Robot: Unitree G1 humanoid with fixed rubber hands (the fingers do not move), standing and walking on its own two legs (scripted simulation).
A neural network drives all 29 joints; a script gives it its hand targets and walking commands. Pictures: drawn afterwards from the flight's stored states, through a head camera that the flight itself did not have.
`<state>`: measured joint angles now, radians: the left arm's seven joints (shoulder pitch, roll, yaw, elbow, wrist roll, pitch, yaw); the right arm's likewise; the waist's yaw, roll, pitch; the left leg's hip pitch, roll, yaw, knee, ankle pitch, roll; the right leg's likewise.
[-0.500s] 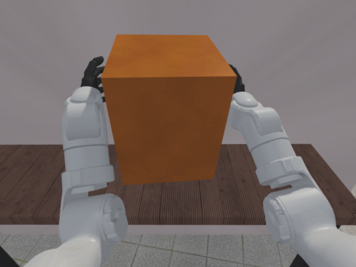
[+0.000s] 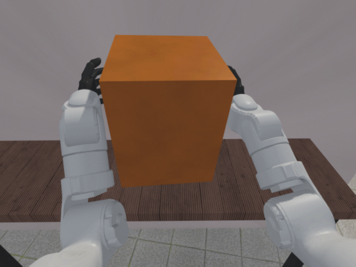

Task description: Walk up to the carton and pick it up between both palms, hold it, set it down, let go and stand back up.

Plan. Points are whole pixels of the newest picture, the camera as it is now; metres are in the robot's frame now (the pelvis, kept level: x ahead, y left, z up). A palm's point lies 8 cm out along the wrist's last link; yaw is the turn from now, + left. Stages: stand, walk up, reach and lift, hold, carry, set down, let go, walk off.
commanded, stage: hold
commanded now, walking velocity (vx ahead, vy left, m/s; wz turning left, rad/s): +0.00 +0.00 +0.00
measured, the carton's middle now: (165, 110) +0.37 +0.01 +0.23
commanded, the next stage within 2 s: none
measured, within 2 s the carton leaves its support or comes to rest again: neither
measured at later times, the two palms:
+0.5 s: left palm (91, 94) +0.37 +0.15 +0.29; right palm (235, 97) +0.36 -0.14 +0.26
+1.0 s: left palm (89, 92) +0.36 +0.15 +0.29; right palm (236, 95) +0.35 -0.14 +0.27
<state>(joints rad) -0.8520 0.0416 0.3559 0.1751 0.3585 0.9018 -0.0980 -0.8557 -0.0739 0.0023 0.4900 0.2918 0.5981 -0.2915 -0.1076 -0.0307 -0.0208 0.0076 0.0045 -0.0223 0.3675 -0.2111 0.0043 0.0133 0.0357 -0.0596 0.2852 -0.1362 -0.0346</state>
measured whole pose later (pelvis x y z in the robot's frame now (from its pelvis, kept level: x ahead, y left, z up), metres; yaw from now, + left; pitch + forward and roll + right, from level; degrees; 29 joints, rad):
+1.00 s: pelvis +0.00 +0.00 +0.00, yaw +0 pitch -8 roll -1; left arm -0.86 0.05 0.33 0.18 0.33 0.89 -0.06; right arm -0.87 -0.09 0.00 0.50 0.30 0.59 -0.28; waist -0.11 -0.02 -0.06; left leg -0.02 0.00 -0.03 0.37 -0.21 0.01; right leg -0.01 0.04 -0.05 0.28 -0.13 -0.03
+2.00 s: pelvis +0.00 +0.00 +0.00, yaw +1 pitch -8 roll -1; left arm -0.85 0.05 0.34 0.18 0.34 0.89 -0.08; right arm -0.86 -0.08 0.00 0.48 0.31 0.61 -0.30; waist -0.12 -0.03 -0.03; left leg -0.01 0.00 -0.03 0.37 -0.21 0.01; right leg 0.00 0.04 -0.05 0.28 -0.14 -0.03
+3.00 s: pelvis +0.00 +0.00 +0.00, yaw +0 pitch -8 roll -1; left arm -0.88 0.05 0.35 0.24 0.35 0.89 -0.08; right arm -0.89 -0.08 -0.01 0.54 0.29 0.61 -0.28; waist -0.11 -0.03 -0.05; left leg -0.02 0.00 -0.03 0.36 -0.20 0.01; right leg -0.01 0.04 -0.04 0.28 -0.13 -0.03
